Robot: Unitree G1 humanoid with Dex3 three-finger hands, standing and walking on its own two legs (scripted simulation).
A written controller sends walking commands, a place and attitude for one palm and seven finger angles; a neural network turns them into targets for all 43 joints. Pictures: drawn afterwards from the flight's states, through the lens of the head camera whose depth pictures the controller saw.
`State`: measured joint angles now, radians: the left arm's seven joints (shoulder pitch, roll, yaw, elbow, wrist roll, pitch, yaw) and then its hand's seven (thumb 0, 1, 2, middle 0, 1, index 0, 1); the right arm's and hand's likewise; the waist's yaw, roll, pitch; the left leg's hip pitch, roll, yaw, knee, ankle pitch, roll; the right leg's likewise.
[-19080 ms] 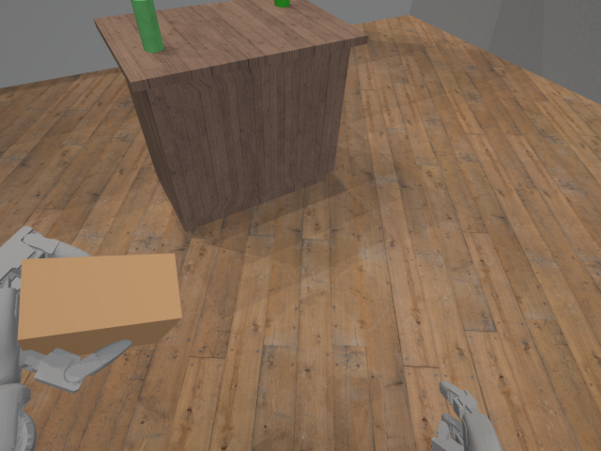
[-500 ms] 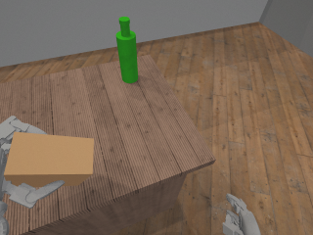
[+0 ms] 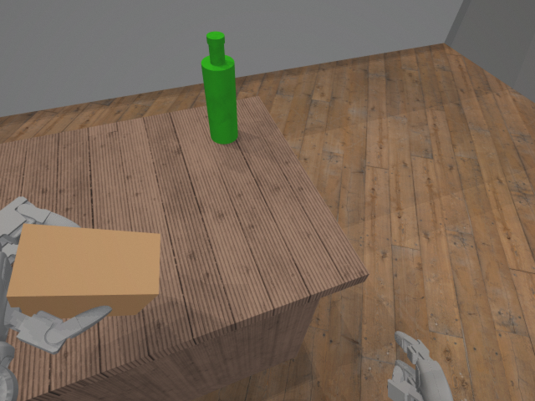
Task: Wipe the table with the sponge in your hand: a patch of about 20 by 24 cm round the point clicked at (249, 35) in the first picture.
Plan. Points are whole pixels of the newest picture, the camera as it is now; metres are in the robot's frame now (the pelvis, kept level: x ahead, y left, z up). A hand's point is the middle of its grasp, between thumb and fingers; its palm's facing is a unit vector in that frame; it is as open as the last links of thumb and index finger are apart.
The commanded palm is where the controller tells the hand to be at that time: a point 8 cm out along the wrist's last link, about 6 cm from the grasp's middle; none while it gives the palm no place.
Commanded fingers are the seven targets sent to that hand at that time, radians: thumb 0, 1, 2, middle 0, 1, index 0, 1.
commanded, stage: shuffle to correct the standing spot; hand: left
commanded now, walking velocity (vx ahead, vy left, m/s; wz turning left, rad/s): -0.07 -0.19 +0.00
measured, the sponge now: (109, 277) +0.23 +0.20 +0.13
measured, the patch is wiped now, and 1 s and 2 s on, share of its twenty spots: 0.00 0.00 0.00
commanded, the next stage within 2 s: come to a stop and stand still in 0.52 s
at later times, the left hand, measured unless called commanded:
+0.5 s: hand (60, 272) +0.21 +0.23 +0.16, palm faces +0.34 -0.85 -0.40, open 10.8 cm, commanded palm +0.16 +0.28 +0.18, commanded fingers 0.00 0.10 1.30 -1.20 -1.60 -1.20 -1.60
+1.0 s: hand (35, 305) +0.19 +0.25 +0.15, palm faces +0.22 -0.90 -0.39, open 10.8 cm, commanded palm +0.14 +0.31 +0.18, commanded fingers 0.00 0.10 1.30 -1.20 -1.60 -1.20 -1.60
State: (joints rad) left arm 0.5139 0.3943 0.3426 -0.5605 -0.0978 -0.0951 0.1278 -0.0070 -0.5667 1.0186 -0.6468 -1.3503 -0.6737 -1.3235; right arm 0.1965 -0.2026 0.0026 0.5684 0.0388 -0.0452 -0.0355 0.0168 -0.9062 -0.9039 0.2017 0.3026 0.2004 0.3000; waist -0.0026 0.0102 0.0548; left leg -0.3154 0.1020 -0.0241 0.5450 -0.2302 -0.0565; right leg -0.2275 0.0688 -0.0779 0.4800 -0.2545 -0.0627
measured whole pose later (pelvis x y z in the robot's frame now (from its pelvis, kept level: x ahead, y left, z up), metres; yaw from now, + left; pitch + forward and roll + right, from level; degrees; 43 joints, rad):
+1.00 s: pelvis -0.03 +0.04 +0.00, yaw -2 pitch -2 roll -1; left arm 0.53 0.39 0.30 -0.54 -0.05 -0.20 0.07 -0.01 -0.57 1.02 -0.65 -1.34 -0.68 -1.31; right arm 0.23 -0.21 -0.01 0.58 0.01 -0.16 -0.03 0.02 -0.91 -0.90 0.20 0.30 0.20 0.30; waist 0.00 -0.04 0.08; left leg -0.31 0.04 0.04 0.54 -0.19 0.00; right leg -0.26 0.01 -0.02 0.51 -0.23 -0.01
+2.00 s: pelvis +0.01 +0.05 +0.01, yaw +1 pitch +0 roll -1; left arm 0.47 0.37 0.34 -0.49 -0.04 -0.19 0.10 -0.01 -0.57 1.02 -0.66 -1.33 -0.69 -1.30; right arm 0.20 -0.21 0.01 0.59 0.02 -0.13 -0.04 0.02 -0.91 -0.90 0.20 0.30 0.20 0.30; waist 0.01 -0.02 0.05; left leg -0.25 0.01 0.01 0.44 -0.19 0.02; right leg -0.15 0.02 0.02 0.37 -0.21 0.01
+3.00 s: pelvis +0.01 +0.03 +0.01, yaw +1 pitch +0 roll -2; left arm 0.47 0.39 0.36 -0.54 -0.06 -0.16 0.10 -0.01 -0.57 1.02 -0.66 -1.33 -0.69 -1.30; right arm 0.18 -0.17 0.01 0.56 0.02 -0.11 -0.03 0.02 -0.90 -0.90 0.20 0.30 0.20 0.30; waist 0.01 -0.02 0.08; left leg -0.27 0.04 -0.01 0.46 -0.19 -0.01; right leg -0.17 0.06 0.01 0.37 -0.21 -0.02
